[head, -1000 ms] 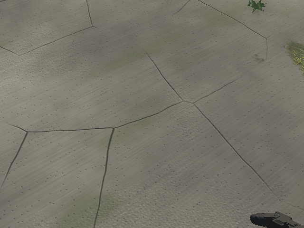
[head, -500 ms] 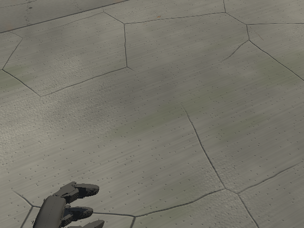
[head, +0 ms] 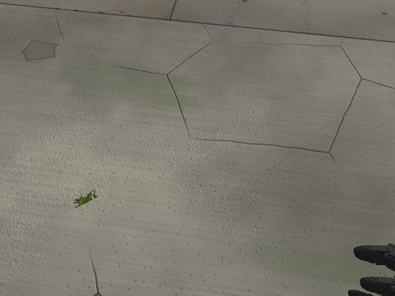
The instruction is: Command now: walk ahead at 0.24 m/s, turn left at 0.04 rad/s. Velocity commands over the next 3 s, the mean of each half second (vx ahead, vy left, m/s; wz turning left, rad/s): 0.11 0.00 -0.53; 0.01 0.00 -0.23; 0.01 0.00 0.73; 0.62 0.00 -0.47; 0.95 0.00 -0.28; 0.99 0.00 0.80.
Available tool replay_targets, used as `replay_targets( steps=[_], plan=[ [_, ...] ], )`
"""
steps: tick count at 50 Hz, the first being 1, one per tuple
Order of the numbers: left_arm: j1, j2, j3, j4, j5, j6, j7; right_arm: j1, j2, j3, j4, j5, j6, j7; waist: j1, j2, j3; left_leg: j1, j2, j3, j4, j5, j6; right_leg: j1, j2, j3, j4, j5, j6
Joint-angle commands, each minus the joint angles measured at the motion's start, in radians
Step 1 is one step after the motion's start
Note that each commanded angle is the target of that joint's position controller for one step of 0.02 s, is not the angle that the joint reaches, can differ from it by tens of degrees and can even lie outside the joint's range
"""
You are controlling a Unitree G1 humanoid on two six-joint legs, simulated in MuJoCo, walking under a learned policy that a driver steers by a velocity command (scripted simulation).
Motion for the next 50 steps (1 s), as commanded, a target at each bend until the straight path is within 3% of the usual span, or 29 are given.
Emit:
replay_targets(
  steps=[1,2,3,4,5,6,8,11,15,19,20,21,22,23,24,25,26,28,32,34,37,39,40,42,45,46,47,48,50],
  plan=[
    [0.144,0.128,-0.014,-0.036,-0.005,-0.006,-0.036,0.301,-0.113,-0.015,-0.023,-0.042,0.0,-0.027,-0.197,0.144,-0.666,0.931,0.534,-0.574,0.036,1.185,0.394,-0.463,0.08,0.404,0.716,-0.224,0.017],
    [0.065,0.172,0.003,-0.054,-0.036,0.009,-0.038,0.268,-0.131,-0.025,-0.012,-0.021,0.005,-0.017,-0.187,0.052,-0.563,0.82,0.485,-0.486,-0.03,0.854,0.35,-0.534,0.042,0.387,0.694,-0.18,0.024],
    [-0.026,0.153,0.002,-0.08,-0.026,0.027,-0.028,0.202,-0.119,-0.024,0.014,0.011,-0.001,-0.012,-0.148,-0.022,-0.409,0.656,0.419,-0.417,-0.101,0.555,0.277,-0.58,-0.015,0.327,0.572,-0.111,0.029],
    [-0.052,0.127,0.001,-0.072,-0.012,0.053,-0.008,0.142,-0.07,-0.008,0.023,0.017,-0.006,-0.016,-0.111,-0.044,-0.316,0.517,0.389,-0.378,-0.151,0.371,0.234,-0.563,-0.052,0.298,0.509,-0.064,0.039],
    [-0.033,0.135,0.009,-0.059,-0.003,0.079,0.0,0.11,-0.054,-0.003,0.031,0.01,-0.008,-0.018,-0.08,-0.025,-0.229,0.343,0.356,-0.3,-0.202,0.34,0.208,-0.478,-0.059,0.274,0.476,-0.046,0.048],
    [-0.008,0.132,0.017,-0.054,0.004,0.097,0.004,0.088,-0.068,-0.01,0.036,-0.003,-0.009,-0.023,-0.056,0.013,-0.196,0.246,0.341,-0.233,-0.237,0.359,0.2,-0.423,-0.046,0.242,0.479,-0.02,0.06],
    [0.01,0.078,0.015,-0.069,0.012,0.108,0.013,0.055,-0.077,-0.023,0.046,-0.011,-0.011,-0.043,-0.033,0.04,-0.2,0.208,0.334,-0.138,-0.271,0.356,0.19,-0.416,-0.057,0.218,0.414,0.041,0.075],
    [-0.052,0.027,0.007,-0.102,0.013,0.113,0.007,0.032,-0.068,-0.031,0.057,-0.005,-0.001,-0.075,-0.047,0.036,-0.231,0.249,0.33,-0.035,-0.283,0.252,0.162,-0.419,-0.084,0.195,0.263,0.191,0.066],
    [-0.128,0.035,0.017,-0.148,0.015,0.127,-0.02,0.028,-0.07,-0.041,0.075,0.005,0.027,-0.093,-0.07,0.081,-0.212,0.283,0.35,0.037,-0.29,0.049,0.126,-0.373,-0.072,0.146,0.094,0.275,0.035],
    [-0.105,0.046,0.037,-0.165,0.023,0.139,-0.046,0.024,-0.08,-0.056,0.1,0.043,0.039,-0.086,-0.039,0.073,-0.19,0.346,0.374,0.077,-0.178,-0.005,0.04,-0.285,-0.028,0.083,-0.139,0.293,-0.038],
    [-0.071,0.061,0.049,-0.154,0.029,0.138,-0.043,0.048,-0.055,-0.054,0.115,0.052,0.041,-0.083,-0.033,0.028,-0.179,0.323,0.333,0.11,-0.081,-0.083,-0.012,-0.226,0.0,0.092,-0.223,0.35,-0.073],
    [-0.032,0.136,0.075,-0.152,0.036,0.133,-0.031,0.104,-0.026,-0.052,0.133,0.039,0.047,-0.078,-0.04,-0.154,-0.132,0.208,0.238,0.182,0.137,-0.26,-0.094,-0.154,-0.067,0.255,-0.353,0.657,-0.133],
    [-0.028,0.265,0.1,-0.188,0.044,0.123,-0.019,0.08,-0.008,-0.045,0.081,-0.005,0.052,-0.078,-0.075,-0.431,-0.089,-0.134,0.065,0.171,0.458,-0.655,-0.198,-0.034,-0.277,0.659,-0.395,0.939,-0.307],
    [0.007,0.255,0.096,-0.199,0.072,0.094,-0.033,-0.019,-0.028,-0.046,0.047,-0.009,0.047,-0.081,-0.005,-0.32,-0.213,-0.199,0.012,-0.049,0.625,-0.682,-0.184,-0.025,-0.319,0.768,-0.452,0.827,-0.404],
    [-0.03,0.236,0.093,-0.203,0.069,0.072,-0.04,-0.035,-0.043,-0.052,0.044,0.018,0.044,-0.083,-0.027,-0.227,-0.205,-0.229,0.026,-0.101,0.654,-0.593,-0.155,-0.015,-0.278,0.698,-0.465,0.715,-0.363],
    [-0.09,0.206,0.089,-0.213,0.043,0.065,-0.034,-0.016,-0.049,-0.057,0.061,0.024,0.041,-0.09,-0.063,-0.166,-0.185,-0.242,0.044,-0.123,0.623,-0.493,-0.139,-0.026,-0.224,0.636,-0.454,0.648,-0.303],
    [-0.141,0.161,0.077,-0.227,0.019,0.073,-0.023,-0.005,-0.066,-0.064,0.077,0.014,0.04,-0.098,-0.082,-0.131,-0.181,-0.232,0.059,-0.132,0.587,-0.43,-0.137,-0.046,-0.2,0.592,-0.444,0.623,-0.261],
    [-0.171,0.13,0.066,-0.256,0.016,0.09,-0.001,-0.001,-0.06,-0.066,0.078,0.009,0.034,-0.095,-0.098,-0.148,-0.216,-0.151,0.035,-0.134,0.556,-0.353,-0.147,-0.088,-0.155,0.553,-0.428,0.668,-0.237],
    [-0.134,0.144,0.076,-0.273,0.016,0.104,0.021,-0.021,-0.017,-0.05,0.08,0.022,0.025,-0.086,-0.081,-0.138,-0.238,-0.138,-0.012,-0.159,0.365,-0.3,-0.177,-0.035,-0.114,0.581,-0.405,0.664,-0.227],
    [-0.159,0.125,0.066,-0.287,0.025,0.109,0.026,0.017,-0.027,-0.047,0.108,0.024,0.031,-0.079,-0.076,-0.159,-0.258,-0.097,0.017,-0.137,0.314,-0.269,-0.193,-0.03,-0.126,0.538,-0.386,0.662,-0.22],
    [-0.159,0.072,0.036,-0.277,0.05,0.111,0.016,0.034,-0.023,-0.038,0.12,0.028,0.04,-0.07,-0.055,-0.181,-0.253,0.026,0.063,-0.105,0.275,-0.278,-0.197,-0.103,-0.134,0.509,-0.379,0.69,-0.23],
    [-0.182,0.012,0.006,-0.26,0.068,0.106,0.001,0.057,-0.006,-0.027,0.131,0.028,0.04,-0.06,-0.058,-0.171,-0.237,0.139,0.096,-0.092,0.199,-0.286,-0.185,-0.165,-0.132,0.477,-0.383,0.677,-0.234],
    [-0.186,0.008,0.0,-0.247,0.074,0.101,-0.008,0.06,-0.003,-0.024,0.133,0.031,0.038,-0.055,-0.053,-0.174,-0.216,0.183,0.095,-0.078,0.161,-0.286,-0.178,-0.188,-0.133,0.468,-0.391,0.651,-0.236],
    [-0.208,0.063,0.012,-0.234,0.07,0.099,-0.014,0.057,-0.044,-0.033,0.119,0.039,0.034,-0.049,-0.058,-0.184,-0.153,0.201,0.072,-0.038,0.076,-0.28,-0.156,-0.195,-0.132,0.46,-0.38,0.617,-0.238],
    [-0.179,0.113,0.033,-0.216,0.048,0.101,0.0,0.074,-0.105,-0.046,0.098,0.038,0.024,-0.041,-0.062,-0.128,-0.128,0.21,0.077,-0.077,-0.088,-0.031,-0.102,-0.124,-0.1,0.437,-0.313,0.57,-0.184],
    [-0.157,0.1,0.036,-0.227,0.059,0.095,0.007,0.083,-0.159,-0.06,0.092,0.034,0.022,-0.042,-0.029,-0.026,-0.148,0.23,0.128,-0.173,-0.063,0.211,-0.063,-0.135,-0.026,0.374,-0.238,0.484,-0.144],
    [-0.178,0.072,0.034,-0.244,0.071,0.091,0.011,0.105,-0.174,-0.072,0.102,0.049,0.025,-0.044,-0.023,0.087,-0.161,0.228,0.176,-0.286,-0.106,0.223,0.008,-0.164,0.075,0.253,-0.151,0.403,-0.086],
    [-0.244,0.06,0.035,-0.26,0.07,0.09,0.014,0.134,-0.172,-0.077,0.098,0.049,0.026,-0.046,-0.061,0.146,-0.143,0.262,0.239,-0.427,-0.167,0.21,0.081,-0.254,0.135,0.193,-0.065,0.294,-0.039],
    [-0.324,0.021,0.033,-0.291,0.052,0.091,0.013,0.234,-0.157,-0.077,0.104,0.025,0.022,-0.058,-0.137,0.218,-0.161,0.426,0.342,-0.63,-0.243,0.254,0.193,-0.481,0.187,0.246,0.172,-0.116,-0.012]
  ],
)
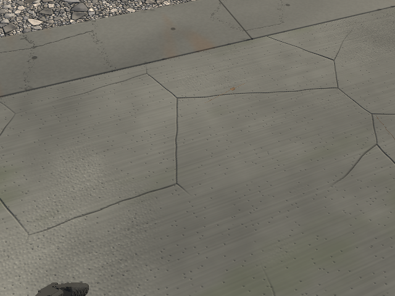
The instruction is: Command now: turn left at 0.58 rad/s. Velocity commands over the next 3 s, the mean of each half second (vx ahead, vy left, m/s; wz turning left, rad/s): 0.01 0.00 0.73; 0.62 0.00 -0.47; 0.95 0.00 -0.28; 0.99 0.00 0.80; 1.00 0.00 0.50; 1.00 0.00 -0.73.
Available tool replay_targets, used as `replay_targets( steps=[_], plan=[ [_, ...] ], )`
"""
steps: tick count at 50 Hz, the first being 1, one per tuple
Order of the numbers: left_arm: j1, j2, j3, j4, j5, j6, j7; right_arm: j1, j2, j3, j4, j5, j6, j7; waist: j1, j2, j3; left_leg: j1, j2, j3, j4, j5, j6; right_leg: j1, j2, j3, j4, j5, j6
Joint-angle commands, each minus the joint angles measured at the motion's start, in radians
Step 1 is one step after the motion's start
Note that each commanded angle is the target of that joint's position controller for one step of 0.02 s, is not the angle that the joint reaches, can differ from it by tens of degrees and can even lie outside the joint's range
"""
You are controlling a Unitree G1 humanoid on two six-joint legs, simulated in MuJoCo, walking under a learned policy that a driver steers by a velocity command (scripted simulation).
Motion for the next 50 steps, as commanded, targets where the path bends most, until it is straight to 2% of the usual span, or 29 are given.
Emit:
replay_targets(
  steps=[1,4,6,8,10,11,12,13,14,15,17,19,22,24,25,27,29,31,32,33,34,35,36,38,40,42,47,48,50],
  plan=[
    [-0.04,0.109,0.057,-0.104,-0.018,-0.014,0.004,0.04,-0.208,-0.058,-0.078,-0.013,-0.027,-0.017,0.002,0.228,-0.122,0.261,0.313,-0.515,-0.237,0.541,0.31,-0.237,0.034,0.049,0.358,-0.262,0.033],
    [-0.043,0.08,0.054,-0.096,-0.025,-0.025,-0.005,-0.058,-0.187,-0.067,-0.112,0.03,0.0,-0.04,0.04,0.154,-0.135,0.263,0.197,-0.387,-0.199,0.469,0.195,-0.217,-0.006,0.046,0.147,-0.113,0.055],
    [-0.03,0.053,0.05,-0.086,-0.033,-0.036,-0.019,-0.069,-0.188,-0.076,-0.13,0.025,0.035,-0.048,0.037,0.18,-0.161,0.217,0.155,-0.383,-0.191,0.452,0.177,-0.106,0.024,0.015,0.008,-0.029,0.069],
    [0.028,0.07,0.058,-0.063,-0.042,-0.041,-0.033,-0.079,-0.194,-0.082,-0.149,0.024,0.049,-0.044,0.046,0.21,-0.178,0.167,0.14,-0.411,-0.191,0.411,0.17,0.009,0.037,0.006,-0.137,0.035,0.066],
    [0.118,0.1,0.076,-0.028,-0.041,-0.041,-0.033,-0.116,-0.175,-0.075,-0.169,0.041,0.049,-0.04,0.093,0.2,-0.174,0.063,0.092,-0.414,-0.162,0.225,0.123,0.184,0.013,-0.009,-0.373,0.211,0.048],
    [0.145,0.153,0.093,-0.024,-0.034,-0.035,-0.024,-0.073,-0.13,-0.063,-0.168,0.034,0.049,-0.039,0.076,0.113,-0.185,-0.075,0.028,-0.359,-0.054,-0.032,0.071,0.324,-0.132,0.107,-0.42,0.223,-0.002],
    [0.097,0.25,0.106,-0.049,0.002,-0.022,-0.019,-0.004,-0.076,-0.051,-0.18,0.024,0.041,-0.035,0.013,-0.209,-0.164,-0.29,-0.131,-0.165,0.186,-0.317,0.01,0.355,-0.395,0.42,-0.455,0.286,-0.148],
    [0.059,0.222,0.1,-0.071,0.041,-0.034,-0.022,0.0,-0.161,-0.074,-0.178,0.007,0.026,-0.032,0.012,-0.198,-0.114,-0.333,-0.032,-0.149,0.403,-0.318,-0.025,0.239,-0.509,0.508,-0.486,0.306,-0.232],
    [-0.002,0.164,0.082,-0.089,0.036,-0.041,-0.016,-0.002,-0.22,-0.093,-0.159,0.012,0.028,-0.03,-0.006,-0.11,-0.071,-0.315,0.007,-0.115,0.504,-0.244,-0.037,0.182,-0.457,0.391,-0.476,0.293,-0.223],
    [-0.046,0.133,0.072,-0.095,0.019,-0.044,-0.008,0.015,-0.217,-0.096,-0.136,0.012,0.038,-0.033,-0.018,-0.061,-0.044,-0.31,0.021,-0.091,0.547,-0.17,-0.049,0.157,-0.376,0.271,-0.463,0.26,-0.182],
    [-0.05,0.122,0.063,-0.093,-0.004,-0.044,0.011,0.024,-0.169,-0.084,-0.13,0.01,0.053,-0.029,-0.001,-0.075,-0.024,-0.347,0.043,-0.049,0.65,-0.069,-0.076,0.168,-0.315,0.125,-0.448,0.34,-0.161],
    [0.01,0.127,0.061,-0.077,0.002,-0.039,0.021,-0.036,-0.138,-0.068,-0.171,0.018,0.051,-0.02,0.039,-0.089,-0.019,-0.383,0.07,0.009,0.624,-0.026,-0.101,0.204,-0.303,0.042,-0.452,0.413,-0.185],
    [0.13,0.163,0.071,-0.035,0.001,-0.029,0.015,-0.119,-0.09,-0.039,-0.22,0.004,0.041,-0.015,0.1,-0.074,-0.064,-0.374,0.072,0.003,0.492,-0.08,-0.12,0.314,-0.345,0.065,-0.428,0.564,-0.245],
    [0.118,0.181,0.074,-0.026,-0.009,-0.027,-0.005,-0.115,-0.061,-0.022,-0.219,-0.01,0.036,-0.016,0.088,-0.069,-0.099,-0.277,0.056,-0.003,0.371,-0.134,-0.107,0.317,-0.351,0.054,-0.401,0.639,-0.259],
    [0.119,0.174,0.07,-0.02,-0.02,-0.03,-0.016,-0.098,-0.042,-0.01,-0.207,-0.013,0.033,-0.015,0.084,-0.068,-0.135,-0.202,0.058,0.018,0.287,-0.133,-0.093,0.293,-0.34,0.048,-0.435,0.458,-0.252],
    [0.138,0.208,0.076,-0.001,-0.054,-0.036,-0.037,-0.099,-0.059,-0.008,-0.197,0.001,0.019,-0.003,0.089,-0.144,-0.08,-0.103,0.034,0.099,0.157,-0.16,-0.062,0.193,-0.319,0.103,-0.521,0.035,-0.243],
    [0.161,0.22,0.076,0.013,-0.062,-0.04,-0.042,-0.114,-0.094,-0.018,-0.193,0.015,-0.009,0.01,0.083,-0.142,-0.015,-0.029,0.013,0.109,-0.009,-0.146,-0.02,0.137,-0.328,0.165,-0.528,-0.087,-0.24],
    [0.164,0.209,0.069,0.029,-0.076,-0.043,-0.044,-0.008,-0.092,-0.026,-0.138,0.021,-0.042,0.015,0.017,-0.083,-0.007,0.211,0.011,0.122,-0.268,0.042,0.039,0.027,-0.301,0.171,-0.47,-0.094,-0.208],
    [0.136,0.163,0.055,0.024,-0.073,-0.053,-0.044,0.118,-0.113,-0.037,-0.095,0.017,-0.053,0.006,-0.042,-0.062,-0.052,0.458,0.069,0.066,-0.267,0.069,0.066,-0.141,-0.255,0.139,-0.368,-0.078,-0.156],
    [0.065,0.05,0.02,-0.008,-0.058,-0.067,-0.051,0.31,-0.167,-0.053,-0.06,-0.001,-0.059,-0.006,-0.131,0.095,-0.152,0.724,0.277,-0.165,-0.288,-0.075,0.114,-0.374,-0.136,0.022,-0.022,-0.137,-0.076],
    [0.048,0.052,0.022,-0.073,-0.081,-0.091,-0.049,0.3,-0.251,-0.076,-0.06,-0.02,-0.064,-0.007,-0.114,0.218,-0.106,0.7,0.465,-0.444,-0.348,-0.379,0.241,-0.652,-0.103,-0.04,0.209,-0.168,-0.04],
    [0.031,0.117,0.034,-0.074,-0.094,-0.098,-0.045,0.238,-0.179,-0.058,-0.085,-0.024,-0.087,-0.007,-0.108,0.167,-0.056,0.619,0.463,-0.476,-0.389,-0.48,0.259,-0.707,-0.157,0.034,0.376,-0.104,-0.04],
    [0.014,0.127,0.045,-0.041,0.028,-0.06,-0.06,0.179,-0.134,-0.023,-0.09,-0.109,-0.071,-0.007,-0.078,0.14,0.009,0.518,0.421,-0.359,-0.434,-0.44,0.181,-0.677,-0.108,0.024,0.4,-0.015,-0.054],
    [0.094,0.145,0.06,-0.001,0.026,-0.029,-0.095,0.105,-0.084,-0.005,-0.092,-0.074,-0.07,-0.01,-0.002,0.177,0.049,0.405,0.318,-0.131,-0.467,-0.216,0.105,-0.584,-0.148,-0.004,0.443,0.111,-0.031],
    [0.106,0.129,0.056,0.013,0.017,-0.012,-0.119,0.114,-0.073,0.001,-0.079,-0.054,-0.083,-0.008,0.015,0.165,0.062,0.338,0.279,0.006,-0.487,-0.076,0.09,-0.558,-0.157,-0.029,0.516,0.204,-0.017],
    [0.056,0.114,0.048,0.001,0.007,-0.006,-0.127,0.146,-0.064,0.003,-0.054,-0.054,-0.095,-0.002,0.015,0.138,0.099,0.324,0.276,0.087,-0.503,0.002,0.092,-0.593,-0.163,-0.032,0.52,0.256,-0.014],
    [-0.097,0.089,0.019,-0.049,0.01,-0.007,-0.149,0.2,-0.071,0.005,0.008,-0.058,-0.11,-0.013,0.006,0.111,0.172,0.332,0.256,0.277,-0.548,0.212,0.076,-0.535,-0.173,-0.156,0.263,0.338,-0.072],
    [-0.102,0.077,0.012,-0.048,0.005,-0.005,-0.151,0.208,-0.083,0.004,0.02,-0.056,-0.108,-0.017,0.004,0.101,0.155,0.363,0.245,0.318,-0.539,0.319,0.071,-0.494,-0.154,-0.199,0.219,0.323,-0.095],
    [-0.128,0.06,-0.003,-0.074,0.001,-0.004,-0.143,0.228,-0.12,0.002,0.038,-0.055,-0.105,-0.022,0.027,0.111,0.143,0.399,0.268,0.378,-0.428,0.898,0.058,-0.362,-0.103,-0.282,0.107,0.258,-0.158]
  ],
)
Over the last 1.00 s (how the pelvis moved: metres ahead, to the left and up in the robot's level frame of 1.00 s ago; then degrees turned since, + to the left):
0.16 -0.09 0.02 -24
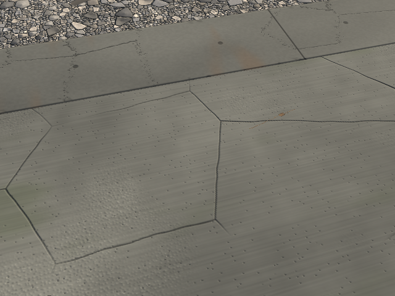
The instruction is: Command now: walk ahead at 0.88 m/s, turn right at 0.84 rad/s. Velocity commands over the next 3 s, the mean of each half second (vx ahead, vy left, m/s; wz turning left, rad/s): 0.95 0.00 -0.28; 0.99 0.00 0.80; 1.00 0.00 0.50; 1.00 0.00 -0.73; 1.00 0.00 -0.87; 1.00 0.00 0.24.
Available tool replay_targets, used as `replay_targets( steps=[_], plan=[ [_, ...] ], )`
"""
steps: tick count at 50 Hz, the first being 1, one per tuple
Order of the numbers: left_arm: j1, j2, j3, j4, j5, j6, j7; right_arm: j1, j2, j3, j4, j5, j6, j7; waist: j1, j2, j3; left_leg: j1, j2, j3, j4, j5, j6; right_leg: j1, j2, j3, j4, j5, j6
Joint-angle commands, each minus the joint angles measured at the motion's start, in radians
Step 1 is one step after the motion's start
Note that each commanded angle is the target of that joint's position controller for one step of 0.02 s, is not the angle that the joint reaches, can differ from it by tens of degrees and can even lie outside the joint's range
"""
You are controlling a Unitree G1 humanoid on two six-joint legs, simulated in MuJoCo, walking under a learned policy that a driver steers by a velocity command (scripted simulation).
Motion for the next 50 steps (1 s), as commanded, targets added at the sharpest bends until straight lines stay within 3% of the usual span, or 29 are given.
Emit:
replay_targets(
  steps=[1,3,4,5,6,7,9,10,11,12,14,17,21,23,25,27,28,29,30,31,32,33,36,40,43,46,47,49,50],
  plan=[
    [-0.103,0.01,-0.018,-0.099,-0.007,-0.014,0.012,-0.044,-0.169,-0.026,-0.046,0.003,-0.008,-0.012,0.063,0.141,0.107,-0.131,0.24,0.026,0.099,1.328,0.105,0.169,0.096,-0.131,-0.117,-0.074,-0.084],
    [0.172,0.087,0.015,-0.033,-0.018,-0.02,0.032,-0.085,-0.244,-0.046,-0.06,-0.009,0.028,-0.019,0.213,0.188,-0.072,-0.13,0.286,0.01,0.471,1.604,0.123,0.465,0.178,-0.119,-0.114,-0.226,-0.132],
    [0.379,0.147,0.046,0.033,-0.013,-0.031,0.048,-0.118,-0.26,-0.049,-0.081,-0.001,0.033,-0.012,0.304,0.153,-0.179,-0.285,0.277,-0.015,0.76,1.448,0.124,0.765,0.207,-0.048,-0.201,-0.231,-0.159],
    [0.414,0.224,0.089,0.06,-0.033,-0.019,0.07,-0.14,-0.206,-0.041,-0.091,0.008,0.021,-0.001,0.3,-0.031,-0.215,-0.568,0.119,-0.025,1.133,0.697,0.093,1.026,0.128,0.165,-0.321,-0.333,-0.17],
    [0.289,0.343,0.101,0.019,0.001,-0.008,0.067,-0.103,-0.087,-0.003,-0.215,0.017,-0.003,0.025,0.134,-0.254,-0.267,-1.019,-0.061,-0.158,1.488,-0.035,0.028,1.212,-0.16,0.814,-0.548,-0.561,-0.346],
    [0.333,0.297,0.1,0.004,-0.012,-0.002,0.072,-0.274,-0.157,-0.009,-0.246,0.004,-0.026,0.025,0.226,-0.006,-0.287,-1.086,-0.024,-0.357,1.498,0.081,0.047,1.18,-0.168,0.912,-0.644,-0.565,-0.333],
    [0.319,0.206,0.071,0.069,-0.006,-0.029,0.094,-0.253,-0.114,0.012,-0.247,0.011,-0.038,0.021,0.108,0.112,-0.047,-1.04,0.089,-0.352,1.291,0.135,0.066,0.872,-0.154,0.731,-0.694,-0.36,-0.247],
    [0.246,0.166,0.055,0.059,0.003,-0.048,0.104,-0.213,-0.096,0.019,-0.21,-0.004,-0.021,0.019,0.058,0.142,-0.009,-0.951,0.119,-0.341,1.229,0.134,0.07,0.736,-0.097,0.594,-0.688,-0.292,-0.202],
    [0.206,0.126,0.036,0.051,0.001,-0.067,0.109,-0.145,-0.084,0.027,-0.186,-0.014,0.003,0.026,0.013,0.097,0.003,-0.873,0.138,-0.342,1.183,0.145,0.067,0.626,-0.073,0.53,-0.708,-0.261,-0.194],
    [0.206,0.09,0.021,0.057,-0.004,-0.086,0.104,-0.133,-0.086,0.027,-0.167,-0.016,0.024,0.032,0.004,0.085,0.016,-0.842,0.157,-0.337,1.145,0.142,0.063,0.566,-0.05,0.48,-0.73,-0.231,-0.183],
    [0.236,0.101,0.019,0.084,-0.011,-0.118,0.092,-0.214,-0.076,0.032,-0.183,-0.003,0.05,0.044,0.018,0.05,0.084,-0.901,0.175,-0.3,1.053,0.203,0.06,0.512,-0.027,0.38,-0.806,-0.175,-0.16],
    [0.323,0.094,0.014,0.117,-0.018,-0.143,0.075,-0.383,-0.067,0.037,-0.223,0.025,0.048,0.054,0.093,0.031,0.154,-0.984,0.149,-0.246,0.822,0.409,0.091,0.582,0.019,0.212,-0.866,0.145,-0.057],
    [0.353,0.096,-0.003,0.151,-0.019,-0.168,0.091,-0.458,-0.045,0.044,-0.226,0.046,0.03,0.077,0.114,0.02,0.12,-0.878,0.03,-0.174,0.557,0.619,0.149,0.712,0.005,0.036,-0.917,0.562,0.035],
    [0.337,0.112,-0.006,0.157,-0.016,-0.173,0.106,-0.428,-0.066,0.039,-0.203,0.043,0.025,0.081,0.081,-0.018,0.07,-0.794,-0.034,-0.131,0.489,0.653,0.175,0.825,-0.02,-0.015,-0.87,0.889,0.073],
    [0.308,0.153,0.004,0.152,-0.002,-0.158,0.136,-0.334,-0.111,0.025,-0.158,0.035,0.036,0.076,0.017,-0.083,-0.021,-0.695,-0.114,-0.09,0.486,0.572,0.187,0.953,-0.057,-0.048,-0.725,1.251,0.105],
    [0.231,0.19,0.019,0.132,0.028,-0.12,0.161,-0.026,-0.19,-0.009,-0.064,0.033,0.049,0.063,-0.149,-0.107,-0.148,-0.433,-0.172,-0.101,0.504,0.425,0.226,0.949,-0.093,-0.052,-0.312,1.452,0.118],
    [0.133,0.216,0.029,0.11,0.032,-0.103,0.166,0.206,-0.228,-0.034,-0.001,0.035,0.054,0.052,-0.281,-0.088,-0.18,-0.254,-0.118,-0.195,0.428,0.365,0.288,0.82,-0.075,-0.053,0.076,1.334,0.112],
    [0.057,0.133,0.01,0.096,0.033,-0.111,0.146,0.274,-0.243,-0.049,0.039,0.042,0.061,0.037,-0.285,0.076,-0.126,-0.112,-0.06,-0.293,0.443,0.297,0.322,0.536,0.087,-0.043,0.517,0.396,0.087],
    [0.163,-0.041,-0.038,0.009,0.004,-0.133,0.12,0.117,-0.283,-0.055,0.011,0.012,0.064,0.032,-0.044,0.367,-0.142,0.122,0.128,-0.788,0.444,0.342,0.504,0.006,0.214,0.097,0.853,-0.422,0.143],
    [0.175,0.009,-0.056,-0.029,0.004,-0.159,0.114,0.027,-0.253,-0.057,-0.038,0.021,0.066,0.032,-0.044,0.214,-0.241,0.12,0.225,-1.101,0.168,0.009,0.562,-0.084,0.163,0.252,0.81,-0.343,0.111],
    [0.122,0.073,-0.055,-0.026,0.018,-0.175,0.105,-0.021,-0.194,-0.05,-0.051,0.024,0.064,0.027,-0.019,0.021,-0.119,-0.059,0.219,-1.075,0.053,-0.175,0.502,-0.056,0.092,0.269,0.673,-0.225,0.083],
    [0.106,0.084,-0.055,-0.024,0.027,-0.176,0.101,-0.059,-0.161,-0.042,-0.047,0.023,0.061,0.028,0.035,-0.078,-0.02,-0.246,0.187,-0.996,0.02,-0.134,0.451,0.006,0.052,0.241,0.558,-0.184,0.079],
    [0.089,0.052,-0.076,-0.046,0.059,-0.109,0.096,-0.084,-0.152,-0.026,-0.04,0.032,0.02,0.022,0.114,-0.073,0.103,-0.599,0.045,-0.77,-0.013,0.042,0.402,0.149,-0.023,0.193,0.333,-0.208,0.135],
    [-0.143,0.022,-0.098,-0.139,0.025,-0.101,0.079,-0.04,-0.17,-0.042,-0.039,0.048,-0.002,0.027,0.022,0.017,0.138,-0.705,-0.053,-0.637,-0.04,0.355,0.345,0.267,-0.028,0.103,-0.094,0.083,0.169],
    [-0.212,0.013,-0.101,-0.165,0.005,-0.107,0.082,0.024,-0.199,-0.059,-0.026,0.053,0.005,0.031,-0.055,0.08,0.066,-0.514,-0.039,-0.659,0.021,0.627,0.298,0.296,0.032,0.084,-0.277,0.231,0.152],
    [-0.194,0.043,-0.089,-0.17,0.004,-0.118,0.092,0.004,-0.221,-0.071,-0.032,0.048,0.01,0.017,-0.041,0.094,0.009,-0.378,-0.025,-0.672,0.143,0.821,0.248,0.413,0.08,0.101,-0.433,0.187,0.13],
    [-0.116,0.083,-0.071,-0.148,0.001,-0.122,0.102,-0.013,-0.243,-0.076,-0.039,0.043,0.007,0.015,-0.002,0.102,-0.055,-0.353,-0.019,-0.681,0.253,0.954,0.225,0.532,0.104,0.112,-0.44,0.128,0.118],
    [0.269,0.187,-0.018,-0.053,-0.005,-0.132,0.133,-0.13,-0.283,-0.085,-0.068,0.029,-0.009,0.022,0.221,0.098,-0.257,-0.479,-0.057,-0.656,0.679,0.903,0.192,0.949,0.03,0.174,-0.388,-0.048,0.087],
    [0.491,0.252,0.01,-0.012,0.025,-0.133,0.155,-0.149,-0.131,-0.047,-0.101,0.024,-0.021,0.02,0.271,-0.074,-0.393,-0.647,-0.108,-0.568,1.022,0.3,0.205,1.183,-0.218,0.404,-0.382,-0.398,0.067]
  ],
)
Over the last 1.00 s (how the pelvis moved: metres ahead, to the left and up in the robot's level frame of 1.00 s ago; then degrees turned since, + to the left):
0.17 0.05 -0.02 7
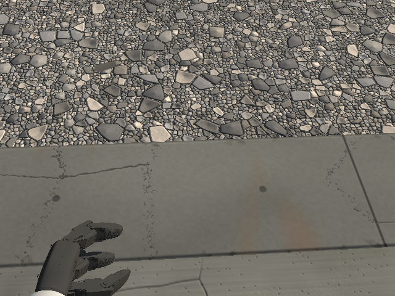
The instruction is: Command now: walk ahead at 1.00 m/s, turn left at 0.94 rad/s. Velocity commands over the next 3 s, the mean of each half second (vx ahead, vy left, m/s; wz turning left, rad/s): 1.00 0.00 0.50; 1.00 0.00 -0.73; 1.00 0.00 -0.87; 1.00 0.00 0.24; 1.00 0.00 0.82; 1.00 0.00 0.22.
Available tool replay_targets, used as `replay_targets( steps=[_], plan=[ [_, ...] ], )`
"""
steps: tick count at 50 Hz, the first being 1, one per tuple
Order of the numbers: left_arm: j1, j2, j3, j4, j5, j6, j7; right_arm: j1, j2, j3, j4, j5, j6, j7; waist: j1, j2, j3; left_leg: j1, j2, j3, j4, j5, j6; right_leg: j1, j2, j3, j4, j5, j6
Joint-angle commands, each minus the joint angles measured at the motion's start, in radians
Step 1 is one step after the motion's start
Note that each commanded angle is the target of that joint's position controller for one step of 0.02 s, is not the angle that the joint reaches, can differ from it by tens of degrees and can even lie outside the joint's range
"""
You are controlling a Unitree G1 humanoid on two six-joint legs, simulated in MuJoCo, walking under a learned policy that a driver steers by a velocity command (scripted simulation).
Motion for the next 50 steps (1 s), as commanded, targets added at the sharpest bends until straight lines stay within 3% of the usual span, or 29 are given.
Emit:
replay_targets(
  steps=[1,2,4,7,9,12,15,18,19,20,21,22,23,24,25,26,28,31,33,37,40,41,42,43,44,45,46,48,50],
  plan=[
    [0.51,0.381,0.146,0.078,0.041,0.004,0.031,0.005,0.038,0.031,-0.188,0.055,-0.027,0.0,0.196,-0.486,-0.539,-0.727,-0.001,0.138,0.822,-0.049,-0.035,1.064,-0.51,0.849,-0.21,-0.666,-0.188],
    [0.401,0.257,0.14,0.052,0.029,0.016,0.023,-0.087,-0.063,0.026,-0.148,0.019,-0.002,-0.013,0.215,-0.251,-0.368,-0.837,0.109,0.174,0.849,0.081,-0.02,0.923,-0.43,0.779,-0.251,-0.821,-0.18],
    [0.401,0.129,0.109,0.096,0.023,0.021,0.012,-0.261,-0.083,0.015,-0.153,-0.023,0.013,0.01,0.245,-0.026,-0.113,-0.805,0.181,0.214,0.742,0.19,-0.035,0.66,-0.319,0.372,-0.222,-0.334,-0.132],
    [0.433,0.085,0.098,0.184,0.004,-0.002,0.009,-0.304,-0.004,0.035,-0.218,-0.031,0.055,0.049,0.17,-0.114,-0.049,-0.835,0.239,0.225,0.732,0.188,-0.046,0.542,-0.278,0.198,-0.287,-0.216,-0.125],
    [0.439,0.067,0.095,0.215,-0.016,-0.019,-0.007,-0.372,0.023,0.052,-0.268,-0.03,0.071,0.061,0.147,-0.078,-0.004,-0.876,0.259,0.245,0.691,0.224,-0.044,0.507,-0.265,0.049,-0.315,-0.016,-0.101],
    [0.394,0.092,0.098,0.23,-0.011,-0.039,-0.01,-0.449,0.019,0.07,-0.328,-0.031,0.068,0.079,0.105,-0.088,0.052,-0.822,0.244,0.274,0.51,0.39,-0.045,0.407,-0.208,-0.13,-0.393,0.127,-0.089],
    [0.481,0.133,0.097,0.279,-0.012,-0.039,-0.015,-0.542,0.033,0.094,-0.338,-0.033,0.048,0.09,0.132,-0.025,0.13,-0.618,0.164,0.381,0.188,0.475,-0.011,0.339,-0.186,-0.212,-0.516,0.29,-0.113],
    [0.544,0.238,0.108,0.323,-0.022,-0.018,-0.002,-0.507,-0.017,0.085,-0.305,-0.046,0.035,0.07,0.084,-0.077,0.058,-0.419,0.064,0.457,0.081,0.365,0.02,0.504,-0.217,-0.222,-0.341,0.951,-0.143],
    [0.537,0.276,0.113,0.334,-0.021,-0.006,0.005,-0.365,-0.049,0.07,-0.265,-0.055,0.031,0.054,0.002,-0.112,-0.027,-0.254,0.05,0.431,0.066,0.305,0.034,0.512,-0.227,-0.207,-0.142,1.069,-0.144],
    [0.506,0.293,0.114,0.331,-0.028,0.006,0.01,-0.156,-0.084,0.049,-0.198,-0.056,0.027,0.034,-0.106,-0.12,-0.129,-0.02,0.073,0.373,-0.026,0.327,0.052,0.451,-0.216,-0.194,0.118,1.012,-0.138],
    [0.516,0.238,0.103,0.312,-0.025,0.007,0.004,-0.018,-0.17,0.018,-0.152,-0.074,0.027,0.009,-0.135,-0.081,-0.24,0.243,0.212,0.227,-0.014,0.175,0.052,0.252,-0.154,-0.17,0.451,0.606,-0.134],
    [0.636,0.054,0.071,0.269,-0.041,0.008,-0.013,-0.051,-0.251,0.0,-0.167,-0.092,0.018,-0.007,0.02,0.185,-0.373,0.459,0.563,-0.232,-0.078,0.026,0.082,-0.066,-0.01,-0.099,0.861,-0.476,-0.118],
    [0.549,0.165,0.099,0.237,-0.06,0.012,0.002,-0.04,-0.229,-0.005,-0.187,-0.061,0.019,-0.011,-0.036,0.076,-0.447,0.377,0.611,-0.43,-0.239,0.034,0.079,-0.131,0.016,0.042,0.975,-0.379,-0.135],
    [0.458,0.171,0.107,0.218,-0.059,0.014,0.004,-0.101,-0.159,0.009,-0.151,-0.049,0.011,-0.011,0.013,0.031,-0.23,0.21,0.546,-0.241,-0.269,0.111,0.06,-0.187,-0.033,0.028,0.929,-0.259,-0.135],
    [0.45,0.127,0.097,0.228,-0.051,0.017,-0.004,-0.148,-0.102,0.019,-0.136,-0.041,-0.001,-0.007,0.057,0.03,-0.088,0.048,0.502,-0.112,-0.313,0.198,0.052,-0.175,-0.068,0.007,0.858,-0.216,-0.129],
    [0.465,0.106,0.097,0.252,-0.044,0.031,-0.012,-0.18,-0.068,0.024,-0.13,-0.041,-0.011,-0.007,0.096,0.024,-0.043,-0.04,0.453,0.002,-0.341,0.257,0.025,-0.134,-0.093,0.016,0.816,-0.197,-0.121],
    [0.517,0.061,0.096,0.277,-0.028,0.072,-0.029,-0.177,-0.006,0.04,-0.111,-0.023,-0.029,-0.007,0.15,0.066,-0.012,-0.173,0.418,0.131,-0.412,0.276,0.009,-0.055,-0.117,0.011,0.79,-0.183,-0.106],
    [0.383,0.032,0.102,0.23,-0.026,0.105,-0.041,-0.16,0.022,0.042,-0.071,0.003,-0.059,-0.002,0.166,0.052,0.079,-0.196,0.36,0.336,-0.469,0.466,-0.05,-0.161,-0.134,-0.02,0.713,-0.104,-0.103],
    [0.272,0.008,0.09,0.174,-0.026,0.102,-0.05,-0.156,0.032,0.045,-0.056,-0.006,-0.069,-0.004,0.168,0.085,0.112,-0.22,0.32,0.458,-0.477,0.622,-0.066,-0.178,-0.116,-0.077,0.594,0.029,-0.116],
    [0.127,0.043,0.086,0.118,-0.023,0.082,-0.093,-0.123,-0.021,0.046,-0.033,-0.001,-0.068,-0.029,0.164,-0.009,0.146,-0.186,0.309,0.583,-0.497,0.841,-0.108,-0.063,-0.047,-0.192,0.228,0.22,-0.174],
    [0.379,0.118,0.114,0.195,-0.033,0.092,-0.095,-0.165,-0.149,0.014,-0.054,-0.008,-0.048,-0.065,0.302,0.118,-0.029,-0.146,0.347,0.603,-0.178,1.506,-0.136,0.326,0.109,-0.266,0.288,0.059,-0.2],
    [0.753,0.189,0.16,0.307,-0.021,0.098,-0.075,-0.318,-0.165,0.009,-0.103,-0.004,-0.04,-0.068,0.518,0.11,-0.21,-0.302,0.39,0.589,0.215,1.76,-0.148,0.711,0.133,-0.264,0.526,0.171,-0.248],
    [0.846,0.224,0.175,0.316,-0.043,0.109,-0.051,-0.352,-0.205,-0.008,-0.101,0.008,-0.015,-0.059,0.553,0.094,-0.23,-0.398,0.333,0.548,0.572,1.324,-0.144,0.802,0.091,-0.082,0.273,-0.193,-0.308],
    [0.711,0.276,0.2,0.302,-0.072,0.115,-0.035,-0.334,-0.076,0.016,-0.081,-0.018,-0.006,-0.04,0.466,-0.212,-0.07,-0.586,0.107,0.534,1.021,0.198,-0.138,0.764,0.042,0.05,0.144,-0.147,-0.342],
    [0.545,0.315,0.183,0.252,-0.049,0.109,-0.04,-0.157,0.036,0.052,-0.159,-0.035,-0.016,-0.04,0.205,-0.258,-0.097,-0.808,0.114,0.365,1.171,-0.065,-0.167,0.801,-0.07,0.376,0.165,0.284,-0.435],
    [0.508,0.337,0.2,0.191,-0.038,0.11,-0.023,-0.177,-0.001,0.063,-0.233,-0.026,-0.037,-0.036,0.234,-0.229,-0.248,-0.942,0.09,0.228,1.134,-0.029,-0.193,0.875,-0.22,0.744,-0.12,-0.06,-0.588],
    [0.469,0.267,0.189,0.182,-0.025,0.105,-0.005,-0.23,-0.07,0.055,-0.221,-0.035,-0.053,-0.033,0.208,-0.015,-0.105,-0.928,0.166,0.189,0.955,0.044,-0.177,0.679,-0.229,0.801,-0.264,-0.313,-0.528],
    [0.41,0.229,0.167,0.195,-0.014,0.081,-0.01,-0.279,-0.08,0.051,-0.211,-0.055,-0.022,-0.034,0.128,0.059,0.048,-0.779,0.218,0.179,0.726,0.042,-0.183,0.338,-0.16,0.677,-0.211,-0.24,-0.475],
    [0.354,0.192,0.151,0.185,-0.032,0.053,-0.016,-0.266,-0.065,0.047,-0.184,-0.063,0.034,-0.039,0.084,0.109,0.063,-0.609,0.254,0.183,0.513,0.057,-0.226,0.124,-0.066,0.477,-0.143,-0.049,-0.431]
  ],
)
Over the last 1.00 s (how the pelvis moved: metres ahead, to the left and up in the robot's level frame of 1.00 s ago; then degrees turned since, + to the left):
0.93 -0.12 0.00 17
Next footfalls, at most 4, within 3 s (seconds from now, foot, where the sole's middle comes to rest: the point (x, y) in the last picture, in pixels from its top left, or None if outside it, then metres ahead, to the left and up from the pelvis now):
0.42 left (139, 272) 0.53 0.14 -0.75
0.84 right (157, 164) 0.96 0.05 -0.75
1.38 left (128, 109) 1.44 0.18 -0.93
1.76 right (193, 78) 1.64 -0.18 -0.93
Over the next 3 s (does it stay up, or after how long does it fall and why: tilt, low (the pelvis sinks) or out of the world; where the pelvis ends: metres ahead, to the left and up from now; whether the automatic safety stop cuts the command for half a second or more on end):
stays up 2.66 -0.31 -0.16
